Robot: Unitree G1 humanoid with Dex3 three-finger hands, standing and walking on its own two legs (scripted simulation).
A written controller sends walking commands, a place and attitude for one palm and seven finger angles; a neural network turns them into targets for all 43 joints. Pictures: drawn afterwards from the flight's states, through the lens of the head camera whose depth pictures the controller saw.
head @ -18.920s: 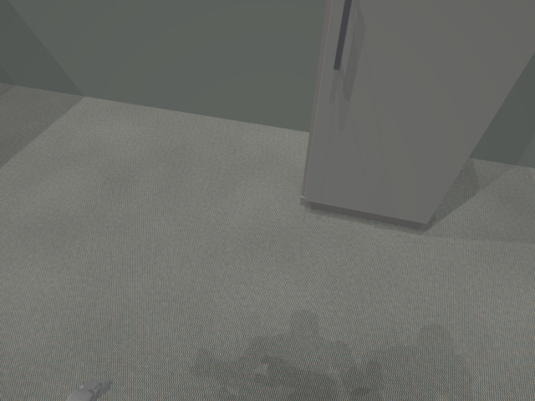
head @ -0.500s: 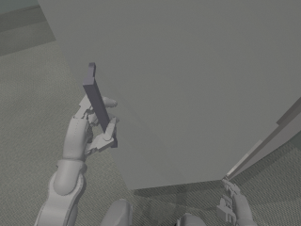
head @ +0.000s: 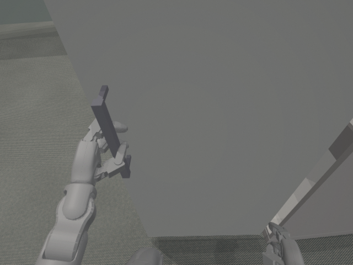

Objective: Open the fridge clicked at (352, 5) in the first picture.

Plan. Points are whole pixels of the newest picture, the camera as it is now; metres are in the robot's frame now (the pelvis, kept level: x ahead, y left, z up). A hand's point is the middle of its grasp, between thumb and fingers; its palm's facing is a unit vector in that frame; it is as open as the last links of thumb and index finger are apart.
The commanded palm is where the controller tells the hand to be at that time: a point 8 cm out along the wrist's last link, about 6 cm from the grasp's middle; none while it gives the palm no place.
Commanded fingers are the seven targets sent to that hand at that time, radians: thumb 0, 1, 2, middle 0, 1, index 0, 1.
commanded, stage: stop walking and hold the door back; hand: left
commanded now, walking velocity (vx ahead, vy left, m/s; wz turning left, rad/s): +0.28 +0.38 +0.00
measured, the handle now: (116, 138) +0.34 +0.16 +0.13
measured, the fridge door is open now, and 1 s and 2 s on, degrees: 85 83 77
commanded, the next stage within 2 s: loosen the grip on the handle in 1.08 s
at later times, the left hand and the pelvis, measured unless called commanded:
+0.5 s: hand (122, 152) +0.30 +0.14 +0.13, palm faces +0.21 -0.94 -0.28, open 5.5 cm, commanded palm +0.30 +0.21 +0.12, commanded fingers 0.00 0.90 0.90 -0.45 -1.40 -0.45 -1.40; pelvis -0.12 -0.05 -0.01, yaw +3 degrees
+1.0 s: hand (122, 143) +0.32 +0.14 +0.14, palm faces +0.08 -0.98 -0.20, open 5.3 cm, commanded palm +0.32 +0.20 +0.12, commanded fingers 0.00 0.90 0.90 -0.45 -1.40 -0.45 -1.40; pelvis -0.15 -0.02 +0.00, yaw -4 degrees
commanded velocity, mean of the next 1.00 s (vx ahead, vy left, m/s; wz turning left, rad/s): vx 0.19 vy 0.04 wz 0.00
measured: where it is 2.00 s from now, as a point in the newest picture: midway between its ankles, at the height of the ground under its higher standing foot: outside the picture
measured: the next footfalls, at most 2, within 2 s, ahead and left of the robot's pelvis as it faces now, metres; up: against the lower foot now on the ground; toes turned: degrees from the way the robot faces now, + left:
left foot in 0.18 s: -0.03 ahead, +0.10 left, +0.00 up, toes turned +7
right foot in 0.38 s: -0.04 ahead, -0.14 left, +0.00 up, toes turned -7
